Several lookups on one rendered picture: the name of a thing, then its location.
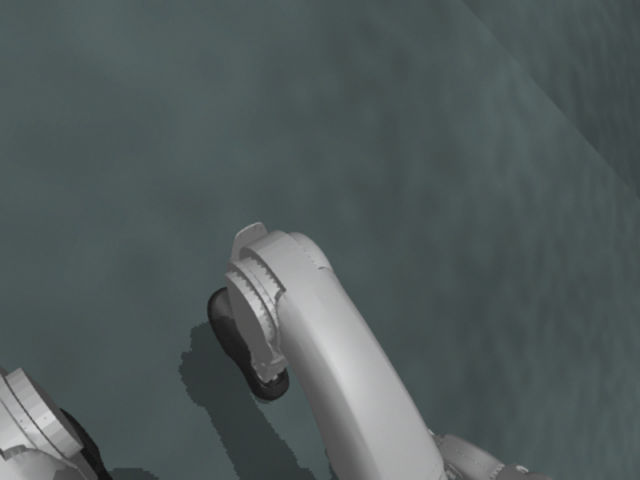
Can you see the right robot hand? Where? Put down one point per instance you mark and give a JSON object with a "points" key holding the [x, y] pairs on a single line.
{"points": [[464, 460]]}

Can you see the right robot foot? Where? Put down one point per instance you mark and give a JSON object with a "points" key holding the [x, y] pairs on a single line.
{"points": [[223, 324]]}

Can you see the left robot foot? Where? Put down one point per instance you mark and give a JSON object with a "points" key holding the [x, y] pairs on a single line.
{"points": [[90, 451]]}

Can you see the right robot arm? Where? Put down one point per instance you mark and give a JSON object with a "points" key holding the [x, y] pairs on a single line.
{"points": [[515, 471]]}

